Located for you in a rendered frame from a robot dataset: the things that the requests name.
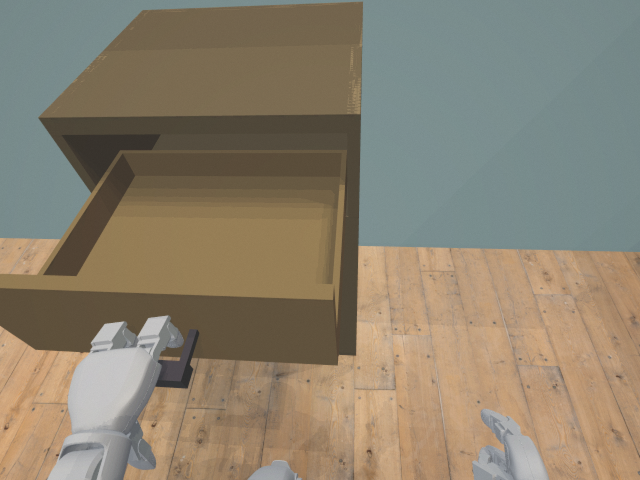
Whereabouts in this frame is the robot left forearm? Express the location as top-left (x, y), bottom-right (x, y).
top-left (47, 429), bottom-right (132, 480)

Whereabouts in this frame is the robot right hand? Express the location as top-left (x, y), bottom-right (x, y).
top-left (472, 409), bottom-right (549, 480)

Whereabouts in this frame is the left robot shin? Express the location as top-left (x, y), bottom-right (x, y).
top-left (271, 460), bottom-right (291, 469)

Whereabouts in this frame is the drawer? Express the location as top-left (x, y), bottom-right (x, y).
top-left (0, 150), bottom-right (347, 366)

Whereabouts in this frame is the cabinet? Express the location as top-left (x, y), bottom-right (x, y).
top-left (38, 2), bottom-right (363, 356)

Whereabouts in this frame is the robot left hand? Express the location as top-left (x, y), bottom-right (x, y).
top-left (68, 315), bottom-right (184, 470)

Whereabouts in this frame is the handle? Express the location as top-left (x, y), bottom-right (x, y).
top-left (155, 329), bottom-right (199, 389)

